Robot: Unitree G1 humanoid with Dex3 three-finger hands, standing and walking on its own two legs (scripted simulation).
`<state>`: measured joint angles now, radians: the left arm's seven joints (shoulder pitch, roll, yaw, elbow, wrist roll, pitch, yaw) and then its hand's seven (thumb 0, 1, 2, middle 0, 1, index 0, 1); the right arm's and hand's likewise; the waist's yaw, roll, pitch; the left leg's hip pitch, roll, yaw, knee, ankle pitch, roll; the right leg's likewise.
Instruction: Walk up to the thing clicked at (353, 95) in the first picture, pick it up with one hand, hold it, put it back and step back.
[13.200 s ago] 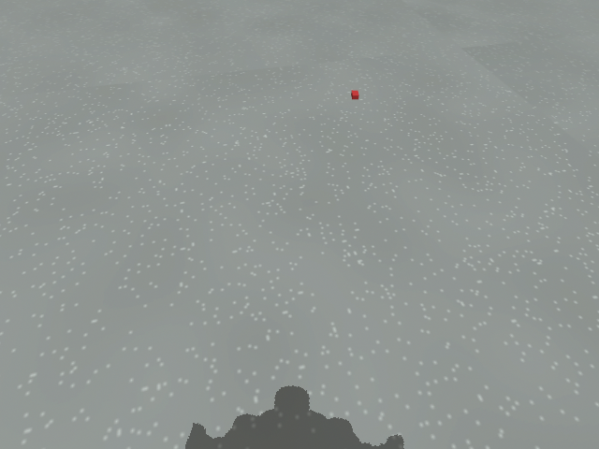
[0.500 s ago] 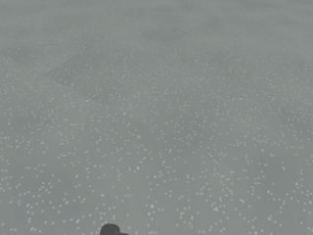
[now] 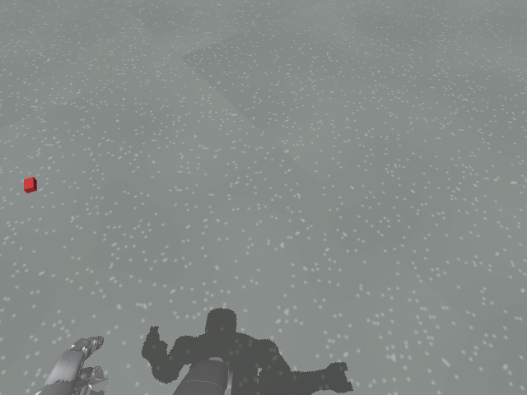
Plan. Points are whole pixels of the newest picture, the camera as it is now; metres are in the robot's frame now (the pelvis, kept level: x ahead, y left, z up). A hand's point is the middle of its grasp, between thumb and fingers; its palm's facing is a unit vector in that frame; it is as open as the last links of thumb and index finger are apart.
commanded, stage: walk up
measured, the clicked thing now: (30, 185) +0.97 +1.15 -0.76
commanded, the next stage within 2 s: none
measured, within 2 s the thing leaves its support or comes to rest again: neither
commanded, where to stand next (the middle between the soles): +0.05 +0.05 m, yaw +56 degrees
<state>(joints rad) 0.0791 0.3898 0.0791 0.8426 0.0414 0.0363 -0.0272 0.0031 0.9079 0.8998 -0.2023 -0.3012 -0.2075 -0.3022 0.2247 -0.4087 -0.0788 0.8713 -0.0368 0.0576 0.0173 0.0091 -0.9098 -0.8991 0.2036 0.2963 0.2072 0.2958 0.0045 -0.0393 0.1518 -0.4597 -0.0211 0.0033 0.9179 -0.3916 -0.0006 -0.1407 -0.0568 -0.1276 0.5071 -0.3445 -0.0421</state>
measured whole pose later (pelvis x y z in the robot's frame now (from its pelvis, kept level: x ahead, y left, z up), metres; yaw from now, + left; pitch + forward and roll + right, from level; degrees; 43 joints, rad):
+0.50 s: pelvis +0.02 +0.00 -0.02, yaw +23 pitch -2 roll -1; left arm 0.24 0.42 0.05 0.75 0.00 0.03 -0.02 0.01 0.91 0.90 -0.20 -0.30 -0.21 -0.30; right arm 0.23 -0.39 -0.06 0.64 -0.05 0.04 0.02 0.01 -0.91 -0.90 0.21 0.30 0.21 0.30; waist 0.00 0.00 0.14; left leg -0.38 -0.07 -0.12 0.63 -0.22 0.02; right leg -0.40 -0.06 0.01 0.84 -0.47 0.01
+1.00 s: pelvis +0.00 +0.00 -0.03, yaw +43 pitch -3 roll +2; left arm 0.26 0.48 0.09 0.75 0.02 0.04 -0.02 0.00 0.91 0.90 -0.20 -0.30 -0.21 -0.30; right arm 0.30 -0.39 -0.06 0.79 -0.02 -0.01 0.02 0.01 -0.91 -0.90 0.20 0.30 0.21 0.30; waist 0.04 -0.08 0.11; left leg -0.32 -0.03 -0.03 0.73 -0.37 -0.01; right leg -0.39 -0.19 -0.07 0.99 -0.53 0.00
